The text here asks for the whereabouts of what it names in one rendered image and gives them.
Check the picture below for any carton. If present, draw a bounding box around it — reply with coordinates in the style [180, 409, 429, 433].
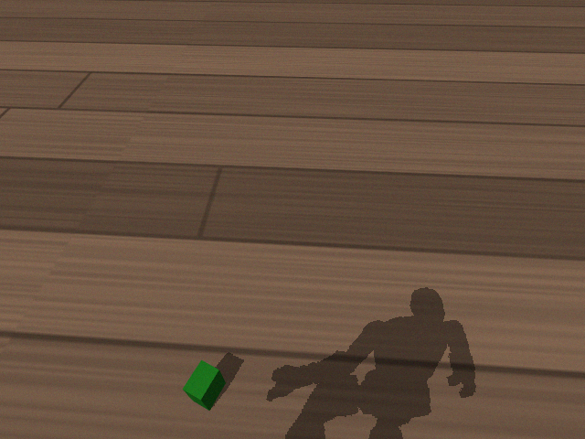
[183, 360, 226, 411]

